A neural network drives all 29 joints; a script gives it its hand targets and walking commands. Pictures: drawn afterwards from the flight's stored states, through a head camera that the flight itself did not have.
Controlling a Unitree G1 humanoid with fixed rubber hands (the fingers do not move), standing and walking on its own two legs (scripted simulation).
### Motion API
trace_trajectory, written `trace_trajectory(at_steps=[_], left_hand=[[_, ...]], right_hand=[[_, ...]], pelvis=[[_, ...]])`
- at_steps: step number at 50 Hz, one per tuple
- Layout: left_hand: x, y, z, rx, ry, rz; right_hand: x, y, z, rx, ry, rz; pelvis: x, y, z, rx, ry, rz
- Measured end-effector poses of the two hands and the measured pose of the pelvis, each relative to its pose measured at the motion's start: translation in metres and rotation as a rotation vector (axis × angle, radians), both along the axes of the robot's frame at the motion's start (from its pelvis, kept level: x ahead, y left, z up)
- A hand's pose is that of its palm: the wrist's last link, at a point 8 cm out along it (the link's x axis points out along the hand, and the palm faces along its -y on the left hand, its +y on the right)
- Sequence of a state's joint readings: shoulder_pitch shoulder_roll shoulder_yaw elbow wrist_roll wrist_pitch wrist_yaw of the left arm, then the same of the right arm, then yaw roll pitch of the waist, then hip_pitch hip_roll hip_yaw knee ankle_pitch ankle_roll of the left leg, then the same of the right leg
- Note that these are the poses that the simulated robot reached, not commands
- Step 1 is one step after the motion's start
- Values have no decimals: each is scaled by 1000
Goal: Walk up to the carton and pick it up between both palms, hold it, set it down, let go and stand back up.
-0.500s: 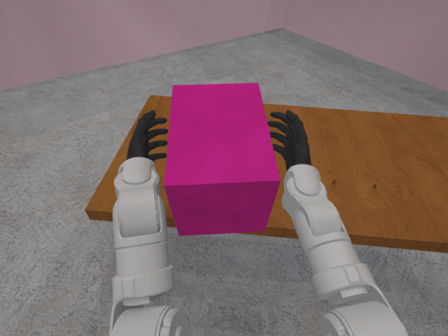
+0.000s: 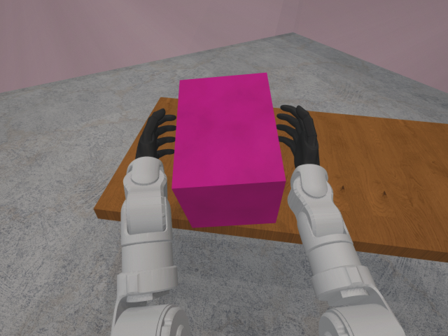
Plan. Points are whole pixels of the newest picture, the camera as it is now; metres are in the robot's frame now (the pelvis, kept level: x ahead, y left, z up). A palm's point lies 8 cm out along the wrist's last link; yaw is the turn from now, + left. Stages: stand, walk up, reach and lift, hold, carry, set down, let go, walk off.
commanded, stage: set down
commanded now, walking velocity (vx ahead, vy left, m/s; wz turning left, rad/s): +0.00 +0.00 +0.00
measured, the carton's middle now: (228, 152) +0.42 +0.00 +0.14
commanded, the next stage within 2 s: none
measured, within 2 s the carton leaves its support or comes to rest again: neither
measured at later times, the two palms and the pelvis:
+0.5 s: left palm (156, 167) +0.40 +0.14 +0.12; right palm (290, 159) +0.39 -0.11 +0.14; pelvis +0.04 +0.01 +0.00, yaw +1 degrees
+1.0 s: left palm (162, 168) +0.42 +0.13 +0.10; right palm (289, 162) +0.41 -0.12 +0.12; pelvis +0.04 +0.01 +0.00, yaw +0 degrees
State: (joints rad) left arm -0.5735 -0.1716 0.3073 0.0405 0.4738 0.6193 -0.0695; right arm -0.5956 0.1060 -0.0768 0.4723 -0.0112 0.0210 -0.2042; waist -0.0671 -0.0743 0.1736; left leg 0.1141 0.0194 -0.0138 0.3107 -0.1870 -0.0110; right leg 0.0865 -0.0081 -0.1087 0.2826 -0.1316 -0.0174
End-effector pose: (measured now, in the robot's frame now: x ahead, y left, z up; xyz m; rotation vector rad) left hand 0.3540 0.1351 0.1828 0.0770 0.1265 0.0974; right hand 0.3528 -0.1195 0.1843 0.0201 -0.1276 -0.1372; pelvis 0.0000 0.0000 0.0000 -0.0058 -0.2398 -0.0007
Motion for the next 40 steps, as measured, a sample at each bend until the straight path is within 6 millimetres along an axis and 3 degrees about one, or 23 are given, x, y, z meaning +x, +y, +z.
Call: trace_trajectory(at_steps=[5, 16, 40], left_hand=[[8, 4, -19, 3, 22, -6], [27, 5, -57, 8, 46, -10], [54, 1, -73, -10, 88, -21]], right_hand=[[9, 5, -4, -17, -43, 14], [27, 7, -38, -22, -26, 12], [51, 3, -60, -31, 61, -16]], pelvis=[[7, 1, 1, 2, 16, 7], [26, 5, 1, -15, 56, 19], [39, 12, 2, -22, 109, 2]])
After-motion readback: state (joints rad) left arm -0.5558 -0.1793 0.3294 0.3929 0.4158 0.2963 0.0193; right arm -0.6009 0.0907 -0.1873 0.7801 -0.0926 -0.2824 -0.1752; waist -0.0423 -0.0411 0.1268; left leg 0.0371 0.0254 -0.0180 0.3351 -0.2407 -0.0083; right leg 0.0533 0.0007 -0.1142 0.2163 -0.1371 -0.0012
